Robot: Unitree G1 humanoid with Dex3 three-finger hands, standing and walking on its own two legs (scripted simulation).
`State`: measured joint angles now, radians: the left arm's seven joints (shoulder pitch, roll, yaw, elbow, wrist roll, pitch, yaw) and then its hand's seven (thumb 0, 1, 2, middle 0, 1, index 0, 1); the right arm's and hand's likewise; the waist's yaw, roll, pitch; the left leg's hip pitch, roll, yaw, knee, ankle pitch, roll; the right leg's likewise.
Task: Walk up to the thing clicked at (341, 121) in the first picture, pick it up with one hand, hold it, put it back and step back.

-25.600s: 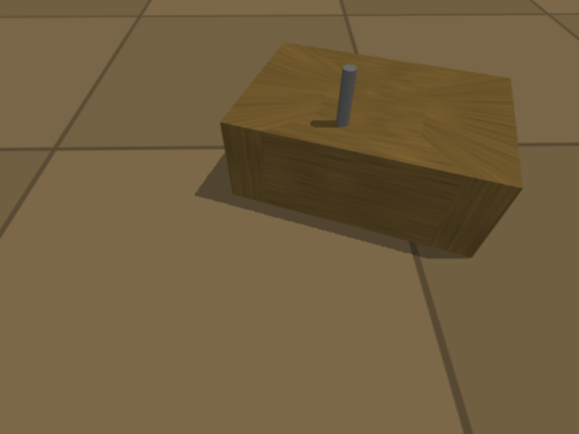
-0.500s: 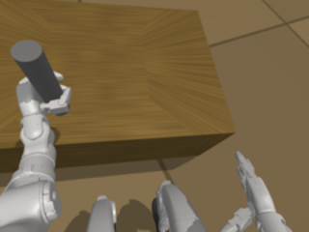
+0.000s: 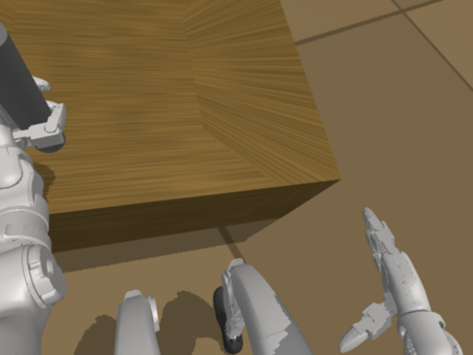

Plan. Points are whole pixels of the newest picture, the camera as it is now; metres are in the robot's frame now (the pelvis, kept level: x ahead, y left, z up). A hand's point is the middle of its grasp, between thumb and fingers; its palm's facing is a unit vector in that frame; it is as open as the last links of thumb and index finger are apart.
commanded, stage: crouch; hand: left
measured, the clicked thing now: (23, 100) +0.52 +0.21 +0.03
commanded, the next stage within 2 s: lower in 0.24 s
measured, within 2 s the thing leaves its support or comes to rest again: rests again in 1.42 s
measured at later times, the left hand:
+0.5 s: hand (46, 114) +0.54 +0.20 -0.04, palm faces +0.20 -0.98 -0.03, open 6.6 cm
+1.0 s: hand (57, 127) +0.55 +0.20 -0.09, palm faces +0.19 -0.98 -0.04, open 6.6 cm
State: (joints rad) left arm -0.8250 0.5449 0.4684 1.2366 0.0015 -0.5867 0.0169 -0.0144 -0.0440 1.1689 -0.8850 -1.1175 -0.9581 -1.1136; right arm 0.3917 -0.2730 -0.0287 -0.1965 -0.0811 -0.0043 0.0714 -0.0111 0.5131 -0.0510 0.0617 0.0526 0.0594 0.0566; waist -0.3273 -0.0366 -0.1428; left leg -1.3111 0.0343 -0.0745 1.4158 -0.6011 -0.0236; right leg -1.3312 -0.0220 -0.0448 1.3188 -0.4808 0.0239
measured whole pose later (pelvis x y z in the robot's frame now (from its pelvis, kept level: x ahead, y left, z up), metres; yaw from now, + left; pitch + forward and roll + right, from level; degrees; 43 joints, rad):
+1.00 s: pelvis -0.01 +0.01 -0.05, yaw -2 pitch +34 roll -6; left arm -0.92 0.70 0.50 1.29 0.09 -0.58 0.04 -0.01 -0.04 1.17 -0.88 -1.12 -0.96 -1.11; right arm 0.37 -0.29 -0.04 -0.30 -0.09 -0.01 0.09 -0.01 0.50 -0.05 0.06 0.05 0.06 0.06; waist -0.44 -0.04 -0.16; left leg -1.58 0.04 -0.10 1.61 -0.64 -0.02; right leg -1.58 -0.01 -0.06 1.48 -0.50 0.03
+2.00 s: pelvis -0.02 +0.01 -0.07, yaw -3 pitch +36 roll -7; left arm -0.96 0.73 0.50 1.26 0.10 -0.56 0.07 0.00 -0.32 0.50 -0.77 -0.73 -0.81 -0.71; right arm 0.42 -0.32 -0.06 -0.42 -0.08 -0.02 0.11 -0.01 0.51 -0.04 0.07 0.05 0.06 0.06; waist -0.47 -0.05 -0.15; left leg -1.68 0.03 -0.11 1.70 -0.66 -0.02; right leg -1.68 -0.01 -0.06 1.56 -0.51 0.04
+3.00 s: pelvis +0.01 +0.02 +0.04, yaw -2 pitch +24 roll -4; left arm -0.97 0.86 0.51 1.33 0.14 -0.15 0.05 -0.01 -0.56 0.06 -0.08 -0.06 -0.08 -0.06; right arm 0.41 -0.33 0.00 -0.22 -0.01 0.16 0.05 -0.01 0.36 -0.15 0.09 0.09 0.09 0.10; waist -0.29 -0.02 -0.14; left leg -1.12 0.05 -0.04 1.25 -0.55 0.00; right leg -1.14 0.00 -0.02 1.12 -0.41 0.04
